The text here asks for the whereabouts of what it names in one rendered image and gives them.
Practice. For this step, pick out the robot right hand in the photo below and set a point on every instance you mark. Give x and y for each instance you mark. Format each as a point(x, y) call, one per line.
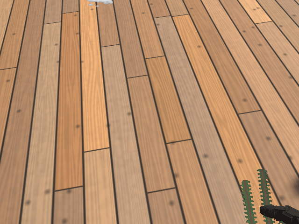
point(286, 214)

